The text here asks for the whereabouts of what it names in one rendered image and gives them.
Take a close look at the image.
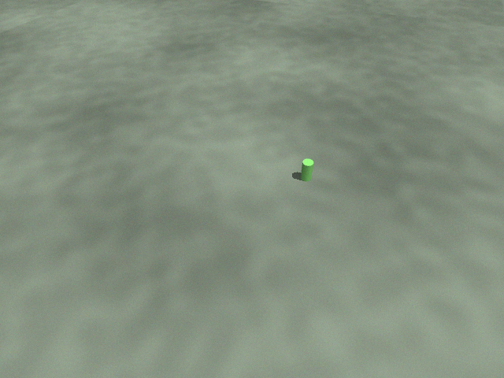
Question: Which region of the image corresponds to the can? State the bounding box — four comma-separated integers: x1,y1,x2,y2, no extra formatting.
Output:
301,158,313,182

